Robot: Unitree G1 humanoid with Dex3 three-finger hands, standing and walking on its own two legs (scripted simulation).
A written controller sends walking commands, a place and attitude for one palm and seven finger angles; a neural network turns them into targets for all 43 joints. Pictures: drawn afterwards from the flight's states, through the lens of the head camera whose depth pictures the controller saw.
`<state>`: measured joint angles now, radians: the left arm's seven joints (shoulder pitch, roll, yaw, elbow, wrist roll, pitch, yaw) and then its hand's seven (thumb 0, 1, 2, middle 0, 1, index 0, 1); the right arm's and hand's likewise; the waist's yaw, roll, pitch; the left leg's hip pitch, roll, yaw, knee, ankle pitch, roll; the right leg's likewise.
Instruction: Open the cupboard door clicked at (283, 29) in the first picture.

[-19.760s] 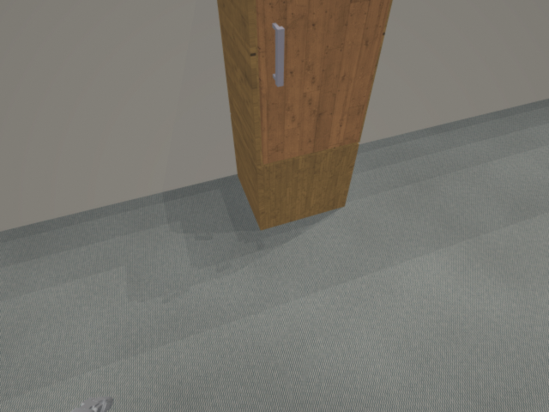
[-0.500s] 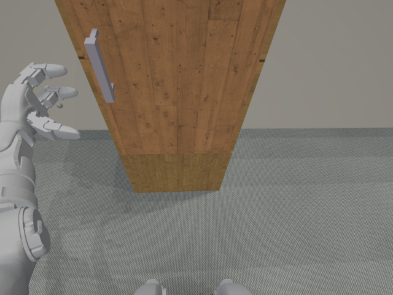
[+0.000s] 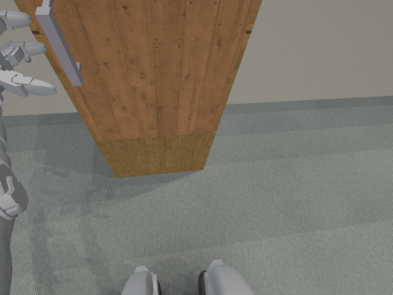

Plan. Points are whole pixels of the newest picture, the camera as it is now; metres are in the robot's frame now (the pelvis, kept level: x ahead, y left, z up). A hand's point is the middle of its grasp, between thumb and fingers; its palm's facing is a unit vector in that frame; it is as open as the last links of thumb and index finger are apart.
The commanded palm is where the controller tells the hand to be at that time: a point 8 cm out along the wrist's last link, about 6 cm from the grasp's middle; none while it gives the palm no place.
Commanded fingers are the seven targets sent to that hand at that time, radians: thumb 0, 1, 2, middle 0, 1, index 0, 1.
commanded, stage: move the hooked fingers beside the handle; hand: left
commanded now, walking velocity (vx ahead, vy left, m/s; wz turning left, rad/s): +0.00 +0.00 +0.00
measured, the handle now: (64, 45) +0.57 +0.20 +0.11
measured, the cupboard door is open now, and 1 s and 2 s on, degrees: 0 0 0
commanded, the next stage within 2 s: slide the fingers in behind the handle in 0.78 s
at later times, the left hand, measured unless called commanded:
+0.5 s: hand (28, 61) +0.53 +0.25 +0.12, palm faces +0.00 -1.00 +0.02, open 13.9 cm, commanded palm +0.51 +0.29 +0.11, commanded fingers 0.00 -0.50 0.30 -0.30 -1.20 -0.30 -1.20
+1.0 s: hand (30, 62) +0.53 +0.25 +0.11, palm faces +0.02 -1.00 +0.00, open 13.9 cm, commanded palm +0.51 +0.29 +0.11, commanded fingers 0.00 -0.50 0.30 -0.30 -1.20 -0.30 -1.20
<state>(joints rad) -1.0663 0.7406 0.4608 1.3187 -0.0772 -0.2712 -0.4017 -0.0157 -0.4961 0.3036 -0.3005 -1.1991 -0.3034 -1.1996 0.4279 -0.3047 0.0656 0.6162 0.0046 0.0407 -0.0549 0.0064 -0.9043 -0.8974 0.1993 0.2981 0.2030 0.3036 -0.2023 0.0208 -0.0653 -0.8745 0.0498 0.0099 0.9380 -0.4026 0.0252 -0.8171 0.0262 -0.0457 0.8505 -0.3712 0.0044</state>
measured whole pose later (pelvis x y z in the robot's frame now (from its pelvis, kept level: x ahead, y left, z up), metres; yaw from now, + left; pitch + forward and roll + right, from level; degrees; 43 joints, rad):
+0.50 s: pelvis +0.02 +0.01 +0.00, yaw +0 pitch +20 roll -4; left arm -0.98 0.67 0.45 1.23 -0.11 -0.27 -0.40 -0.02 -0.50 0.30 -0.30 -1.20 -0.30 -1.20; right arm 0.44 -0.28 0.05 0.61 0.00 0.09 -0.03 0.01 -0.90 -0.90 0.20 0.30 0.20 0.30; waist -0.18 0.03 -0.09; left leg -0.85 0.05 0.01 0.93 -0.43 0.03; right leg -0.78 0.03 -0.04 0.82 -0.38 0.01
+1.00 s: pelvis +0.01 +0.00 +0.00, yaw +0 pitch +20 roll -4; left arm -1.03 0.73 0.46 1.28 -0.10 -0.29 -0.40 -0.02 -0.50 0.30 -0.30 -1.20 -0.30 -1.20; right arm 0.43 -0.29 0.06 0.61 0.00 0.08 -0.04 0.00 -0.90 -0.90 0.20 0.30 0.20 0.30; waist -0.20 0.02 -0.07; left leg -0.89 0.06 0.00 0.95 -0.42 0.02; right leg -0.82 0.03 -0.05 0.85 -0.38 0.00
